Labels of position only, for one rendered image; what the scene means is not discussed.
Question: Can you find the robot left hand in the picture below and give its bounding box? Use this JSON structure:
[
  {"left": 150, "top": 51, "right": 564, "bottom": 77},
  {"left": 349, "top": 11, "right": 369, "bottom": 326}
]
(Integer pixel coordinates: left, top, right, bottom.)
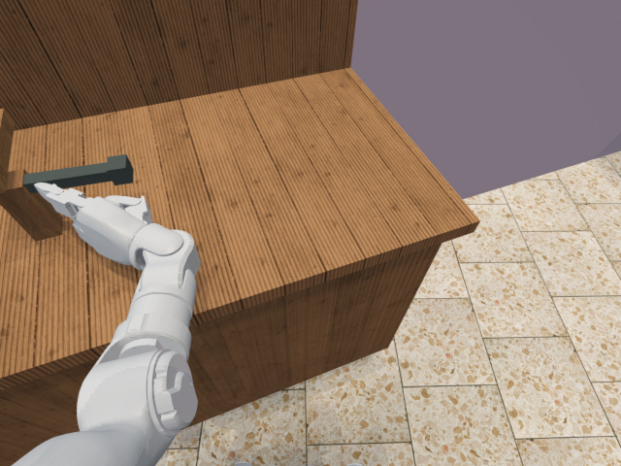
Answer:
[{"left": 34, "top": 183, "right": 153, "bottom": 265}]

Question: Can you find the tap lever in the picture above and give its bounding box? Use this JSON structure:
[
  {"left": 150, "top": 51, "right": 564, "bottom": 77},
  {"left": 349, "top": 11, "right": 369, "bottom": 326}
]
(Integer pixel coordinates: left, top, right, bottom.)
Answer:
[{"left": 23, "top": 154, "right": 134, "bottom": 193}]

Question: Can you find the counter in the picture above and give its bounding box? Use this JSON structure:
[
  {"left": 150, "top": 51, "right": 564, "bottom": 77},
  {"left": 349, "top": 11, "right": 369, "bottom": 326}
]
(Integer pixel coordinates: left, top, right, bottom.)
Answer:
[{"left": 0, "top": 0, "right": 480, "bottom": 466}]

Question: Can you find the left robot upper arm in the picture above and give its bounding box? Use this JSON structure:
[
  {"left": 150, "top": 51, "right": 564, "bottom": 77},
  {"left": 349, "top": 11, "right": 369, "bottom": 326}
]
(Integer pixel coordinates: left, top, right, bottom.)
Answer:
[{"left": 12, "top": 349, "right": 198, "bottom": 466}]

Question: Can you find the robot left forearm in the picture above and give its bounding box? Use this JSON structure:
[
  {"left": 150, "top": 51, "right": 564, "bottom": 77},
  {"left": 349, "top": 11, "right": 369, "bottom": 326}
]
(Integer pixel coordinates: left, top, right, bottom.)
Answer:
[{"left": 77, "top": 223, "right": 201, "bottom": 431}]

